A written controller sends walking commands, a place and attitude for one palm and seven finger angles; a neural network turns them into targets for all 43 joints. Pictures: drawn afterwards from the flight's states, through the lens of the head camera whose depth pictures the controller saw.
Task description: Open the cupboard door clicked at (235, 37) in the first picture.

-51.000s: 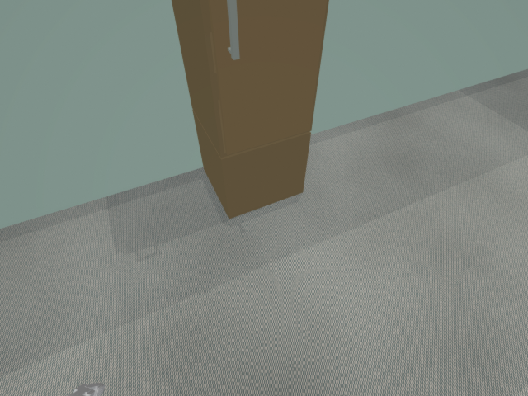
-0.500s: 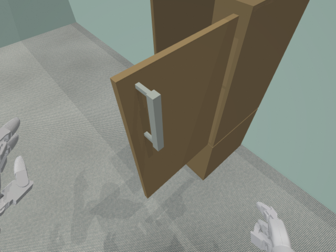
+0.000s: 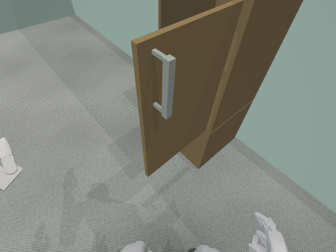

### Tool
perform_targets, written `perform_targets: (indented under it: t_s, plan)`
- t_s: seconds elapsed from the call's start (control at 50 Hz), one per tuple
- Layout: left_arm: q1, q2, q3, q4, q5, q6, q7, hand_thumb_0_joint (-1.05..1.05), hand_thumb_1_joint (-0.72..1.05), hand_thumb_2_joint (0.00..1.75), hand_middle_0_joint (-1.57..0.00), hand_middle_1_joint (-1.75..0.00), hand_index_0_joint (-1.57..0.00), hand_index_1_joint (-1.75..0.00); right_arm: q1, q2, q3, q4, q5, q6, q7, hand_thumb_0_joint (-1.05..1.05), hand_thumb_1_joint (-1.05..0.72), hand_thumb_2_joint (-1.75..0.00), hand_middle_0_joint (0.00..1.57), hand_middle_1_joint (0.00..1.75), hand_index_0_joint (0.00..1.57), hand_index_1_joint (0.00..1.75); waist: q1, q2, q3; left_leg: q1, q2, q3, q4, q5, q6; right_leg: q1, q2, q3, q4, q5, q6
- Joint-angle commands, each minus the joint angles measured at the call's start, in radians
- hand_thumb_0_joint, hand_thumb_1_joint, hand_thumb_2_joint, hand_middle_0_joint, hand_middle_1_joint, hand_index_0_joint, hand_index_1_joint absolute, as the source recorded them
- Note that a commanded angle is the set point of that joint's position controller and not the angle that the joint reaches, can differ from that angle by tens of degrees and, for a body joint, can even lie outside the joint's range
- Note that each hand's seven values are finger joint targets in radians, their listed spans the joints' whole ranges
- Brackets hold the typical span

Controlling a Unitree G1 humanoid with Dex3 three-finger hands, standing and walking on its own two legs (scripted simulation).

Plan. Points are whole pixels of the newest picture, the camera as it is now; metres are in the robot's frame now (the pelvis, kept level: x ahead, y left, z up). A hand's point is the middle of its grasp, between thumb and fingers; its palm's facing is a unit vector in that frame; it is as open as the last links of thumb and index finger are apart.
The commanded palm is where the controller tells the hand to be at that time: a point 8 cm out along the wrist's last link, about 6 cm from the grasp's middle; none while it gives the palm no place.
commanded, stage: step back with the hand held close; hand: left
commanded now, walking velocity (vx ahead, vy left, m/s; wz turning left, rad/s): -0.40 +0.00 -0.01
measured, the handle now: (162, 86) +0.45 +0.05 +0.15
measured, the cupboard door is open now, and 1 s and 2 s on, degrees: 92 92 92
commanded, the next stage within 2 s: stop stepping back and stand still in 0.34 s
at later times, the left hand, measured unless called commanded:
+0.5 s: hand out of the picture +0.10 +0.27 +0.19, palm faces +0.43 -0.77 -0.47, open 7.4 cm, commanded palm +0.04 +0.30 +0.20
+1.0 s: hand out of the picture +0.03 +0.24 +0.18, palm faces +0.42 -0.78 -0.47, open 7.4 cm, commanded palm -0.04 +0.28 +0.20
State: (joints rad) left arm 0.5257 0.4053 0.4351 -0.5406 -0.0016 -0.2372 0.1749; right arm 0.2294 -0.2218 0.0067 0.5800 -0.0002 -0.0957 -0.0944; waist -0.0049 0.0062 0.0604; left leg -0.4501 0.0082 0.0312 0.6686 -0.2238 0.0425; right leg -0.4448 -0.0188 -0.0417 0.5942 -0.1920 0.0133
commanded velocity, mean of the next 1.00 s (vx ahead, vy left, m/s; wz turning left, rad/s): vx -0.06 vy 0.01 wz -0.03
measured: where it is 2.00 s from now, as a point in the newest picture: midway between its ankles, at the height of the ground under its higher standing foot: outside the picture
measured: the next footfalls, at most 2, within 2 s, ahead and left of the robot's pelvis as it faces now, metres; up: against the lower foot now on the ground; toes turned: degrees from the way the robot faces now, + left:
right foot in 0.12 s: +0.06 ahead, -0.13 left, +0.00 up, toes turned +5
left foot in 0.32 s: +0.03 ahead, +0.10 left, +0.00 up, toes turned +3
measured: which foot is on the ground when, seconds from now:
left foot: down 0.00-0.18, up 0.20-0.30, down 0.32-0.64, up 0.66-0.80, down 0.82-1.00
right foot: down 0.00-0.02, up 0.04-0.10, down 0.12-0.32, up 0.34-0.62, down 0.64-1.00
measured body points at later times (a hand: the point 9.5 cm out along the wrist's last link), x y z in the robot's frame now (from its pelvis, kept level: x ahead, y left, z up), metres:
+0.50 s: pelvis -0.10 +0.00 +0.02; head -0.06 +0.03 +0.47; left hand +0.07 +0.31 +0.21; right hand +0.11 -0.21 -0.04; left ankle -0.01 +0.10 -0.72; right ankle -0.14 -0.13 -0.65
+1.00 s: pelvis -0.18 -0.02 +0.01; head -0.19 -0.02 +0.46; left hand +0.00 +0.28 +0.20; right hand -0.06 -0.28 -0.08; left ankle -0.12 +0.09 -0.72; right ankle -0.22 -0.12 -0.72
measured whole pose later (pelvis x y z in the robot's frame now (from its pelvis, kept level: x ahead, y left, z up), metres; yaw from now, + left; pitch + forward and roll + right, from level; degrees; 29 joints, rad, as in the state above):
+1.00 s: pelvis -0.18 -0.02 +0.01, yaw +0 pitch -1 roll +1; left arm 0.53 0.42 0.42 -0.43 -0.02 -0.18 0.16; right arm 0.29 -0.22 0.00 0.67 -0.01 -0.14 -0.09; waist -0.05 -0.02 -0.03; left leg -0.33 0.01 0.05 0.53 -0.19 0.01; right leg -0.19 0.00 -0.03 0.57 -0.37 -0.03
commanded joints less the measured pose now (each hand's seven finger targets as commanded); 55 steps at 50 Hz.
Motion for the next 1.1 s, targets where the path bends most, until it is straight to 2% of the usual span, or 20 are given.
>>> perform_targets:
  t_s: [0.0,0.08,0.12,0.18,0.22,0.26,0.3,0.32,0.4,0.5,0.54,0.58,0.6,0.62,0.68,0.76,0.86,0.96,1.02,1.08]
  plan:
    - [-0.032,0.181,0.159,-0.187,0.006,-0.077,0.018,0.00,0.90,0.90,-0.20,-0.30,-0.20,-0.30,-0.100,-0.138,-0.063,-0.169,-0.006,-0.077,-0.010,0.00,-0.90,-0.90,0.20,0.30,0.20,0.30,0.014,0.196,-0.145,-0.322,0.236,-0.297,-0.462,-0.482,0.075,0.416,0.051,0.041,0.204,-0.065,0.009]
    - [-0.044,0.190,0.165,-0.154,0.014,-0.085,-0.002,0.00,0.90,0.90,-0.20,-0.30,-0.20,-0.30,-0.118,-0.132,-0.074,-0.169,-0.004,-0.089,0.003,0.00,-0.90,-0.90,0.20,0.30,0.20,0.30,0.016,0.104,-0.079,-0.355,0.191,-0.226,-0.333,-0.425,0.075,0.399,0.032,0.118,0.103,-0.057,-0.017]
    - [-0.010,0.194,0.139,-0.154,-0.014,-0.091,-0.010,0.00,0.90,0.90,-0.20,-0.30,-0.20,-0.30,-0.106,-0.098,-0.067,-0.145,-0.006,-0.091,0.018,0.00,-0.90,-0.90,0.20,0.30,0.20,0.30,-0.004,-0.029,-0.068,-0.052,0.043,-0.099,-0.085,-0.212,-0.028,0.070,-0.140,0.346,-0.212,-0.060,-0.119]
    - [-0.041,0.216,0.130,-0.194,-0.018,-0.073,-0.001,0.00,0.90,0.90,-0.20,-0.30,-0.20,-0.30,-0.105,-0.081,-0.071,-0.106,0.001,-0.076,0.023,0.00,-0.90,-0.90,0.20,0.30,0.20,0.30,0.008,-0.197,-0.247,0.137,-0.025,-0.047,0.279,-0.158,-0.061,0.045,-0.294,0.380,-0.244,0.378,-0.190]
    - [-0.011,0.207,0.141,-0.193,-0.016,-0.047,-0.003,0.00,0.90,0.90,-0.20,-0.30,-0.20,-0.30,-0.116,-0.058,-0.056,-0.121,-0.003,-0.057,0.023,0.00,-0.90,-0.90,0.20,0.30,0.20,0.30,0.002,-0.191,-0.216,0.114,0.008,-0.052,0.141,-0.183,-0.057,0.105,-0.254,0.275,-0.179,0.499,-0.156]
    - [-0.014,0.220,0.150,-0.223,-0.017,-0.044,-0.002,0.00,0.90,0.90,-0.20,-0.30,-0.20,-0.30,-0.127,-0.073,-0.051,-0.111,-0.002,-0.048,0.006,0.00,-0.90,-0.90,0.20,0.30,0.20,0.30,-0.012,-0.054,-0.200,0.177,0.007,-0.025,-0.187,0.036,-0.055,0.134,-0.151,0.182,-0.056,0.532,-0.071]
    - [-0.005,0.243,0.178,-0.291,-0.014,-0.066,0.000,0.00,0.90,0.90,-0.20,-0.30,-0.20,-0.30,-0.142,-0.115,-0.076,-0.128,-0.010,-0.067,-0.002,0.00,-0.90,-0.90,0.20,0.30,0.20,0.30,0.031,0.292,-0.269,0.142,0.280,-0.267,-0.338,0.486,0.050,0.182,0.029,0.070,0.183,-0.024,0.017]
    - [0.038,0.231,0.179,-0.248,-0.028,-0.077,-0.006,0.00,0.90,0.90,-0.20,-0.30,-0.20,-0.30,-0.114,-0.100,-0.083,-0.121,-0.020,-0.087,0.003,0.00,-0.90,-0.90,0.20,0.30,0.20,0.30,0.016,0.290,-0.302,0.125,0.343,-0.321,-0.393,0.420,0.093,0.164,0.082,0.082,0.388,-0.308,0.008]
    - [0.010,0.158,0.102,-0.252,-0.043,-0.063,-0.001,0.00,0.90,0.90,-0.20,-0.30,-0.20,-0.30,-0.084,-0.107,-0.090,-0.075,-0.011,-0.126,0.027,0.00,-0.90,-0.90,0.20,0.30,0.20,0.30,0.008,0.166,-0.268,0.327,0.315,-0.215,-0.299,0.644,0.111,-0.018,0.066,0.093,0.461,-0.320,0.014]
    - [0.016,0.156,0.076,-0.231,-0.052,0.000,0.001,0.00,0.90,0.90,-0.20,-0.30,-0.20,-0.30,-0.101,-0.103,-0.062,-0.107,-0.002,-0.112,0.031,0.00,-0.90,-0.90,0.20,0.30,0.20,0.30,-0.005,0.236,-0.207,0.193,0.221,-0.181,-0.525,-0.226,0.048,0.173,0.081,-0.023,0.183,-0.349,-0.004]
    - [0.014,0.172,0.085,-0.225,-0.054,0.014,0.006,0.00,0.90,0.90,-0.20,-0.30,-0.20,-0.30,-0.115,-0.106,-0.051,-0.124,-0.008,-0.095,0.024,0.00,-0.90,-0.90,0.20,0.30,0.20,0.30,0.000,0.269,-0.168,0.104,0.165,-0.126,-0.562,-0.368,-0.008,0.318,0.109,-0.087,-0.057,-0.350,-0.030]
    - [0.058,0.236,0.137,-0.210,-0.049,0.021,0.001,0.00,0.90,0.90,-0.20,-0.30,-0.20,-0.30,-0.108,-0.088,-0.045,-0.130,-0.010,-0.067,0.023,0.00,-0.90,-0.90,0.20,0.30,0.20,0.30,-0.004,0.109,-0.168,0.135,0.034,0.008,-0.297,-0.243,-0.066,0.298,-0.004,0.020,-0.344,-0.239,-0.091]
    - [0.037,0.243,0.128,-0.236,-0.058,0.009,-0.006,0.00,0.90,0.90,-0.20,-0.30,-0.20,-0.30,-0.112,-0.072,-0.036,-0.128,-0.014,-0.054,0.025,0.00,-0.90,-0.90,0.20,0.30,0.20,0.30,-0.004,-0.060,-0.168,0.216,0.002,0.007,-0.012,-0.107,-0.075,0.122,-0.180,0.234,-0.446,-0.256,-0.159]
    - [-0.007,0.300,0.177,-0.264,-0.065,-0.006,0.001,0.00,0.90,0.90,-0.20,-0.30,-0.20,-0.30,-0.125,-0.077,-0.024,-0.111,-0.023,-0.055,0.022,0.00,-0.90,-0.90,0.20,0.30,0.20,0.30,0.007,-0.124,-0.168,0.164,0.016,-0.022,0.145,-0.047,-0.072,0.065,-0.302,0.316,-0.457,-0.158,-0.208]
    - [-0.045,0.212,0.118,-0.135,-0.063,0.019,-0.007,0.00,0.90,0.90,-0.20,-0.30,-0.20,-0.30,-0.099,-0.103,-0.045,-0.087,0.010,-0.069,0.012,0.00,-0.90,-0.90,0.20,0.30,0.20,0.30,-0.005,-0.184,-0.125,0.044,0.027,-0.049,0.219,-0.063,-0.064,0.112,-0.240,0.232,-0.355,-0.142,-0.164]
    - [-0.077,0.190,0.088,-0.089,-0.035,0.001,0.000,0.00,0.90,0.90,-0.20,-0.30,-0.20,-0.30,-0.088,-0.108,-0.034,-0.067,-0.001,-0.088,-0.008,0.00,-0.90,-0.90,0.20,0.30,0.20,0.30,-0.009,-0.032,-0.087,0.220,0.030,0.012,-0.193,-0.022,-0.016,0.150,-0.157,0.135,-0.215,-0.030,-0.095]
    - [-0.082,0.192,0.085,-0.132,-0.029,-0.025,-0.005,0.00,0.90,0.90,-0.20,-0.30,-0.20,-0.30,-0.076,-0.129,-0.036,-0.076,-0.006,-0.100,-0.012,0.00,-0.90,-0.90,0.20,0.30,0.20,0.30,-0.013,0.202,-0.095,0.198,0.199,-0.297,-0.387,-0.103,0.064,0.145,0.029,-0.012,0.023,-0.180,-0.013]
    - [0.011,0.193,0.110,-0.138,-0.023,-0.030,0.000,0.00,0.90,0.90,-0.20,-0.30,-0.20,-0.30,-0.084,-0.121,-0.043,-0.089,-0.012,-0.111,0.007,0.00,-0.90,-0.90,0.20,0.30,0.20,0.30,0.004,0.125,-0.085,0.032,0.119,-0.140,-0.377,-0.268,0.015,0.309,0.002,0.017,-0.158,-0.186,-0.043]
    - [0.055,0.204,0.132,-0.106,-0.043,-0.033,-0.007,0.00,0.90,0.90,-0.20,-0.30,-0.20,-0.30,-0.064,-0.102,-0.055,-0.079,-0.001,-0.090,0.020,0.00,-0.90,-0.90,0.20,0.30,0.20,0.30,-0.001,-0.158,-0.085,0.063,0.008,-0.019,0.056,-0.065,-0.043,0.179,-0.234,0.347,-0.385,-0.203,-0.163]
    - [-0.038,0.186,0.111,-0.084,-0.036,-0.039,-0.007,0.00,0.90,0.90,-0.20,-0.30,-0.20,-0.30,-0.062,-0.091,-0.041,-0.068,0.001,-0.101,0.018,0.00,-0.90,-0.90,0.20,0.30,0.20,0.30,-0.015,-0.077,-0.092,0.086,0.034,-0.035,-0.012,-0.085,-0.039,0.241,-0.222,0.223,-0.257,0.230,-0.147]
